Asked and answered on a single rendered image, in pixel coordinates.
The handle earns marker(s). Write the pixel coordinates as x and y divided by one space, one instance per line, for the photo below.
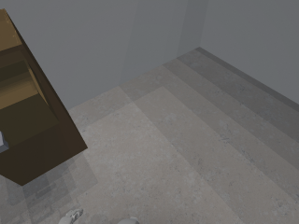
3 144

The robot left hand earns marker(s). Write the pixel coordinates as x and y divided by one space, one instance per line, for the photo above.
71 216

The cabinet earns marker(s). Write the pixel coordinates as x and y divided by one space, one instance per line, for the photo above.
42 152

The drawer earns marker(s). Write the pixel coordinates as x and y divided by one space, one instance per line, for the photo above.
25 109

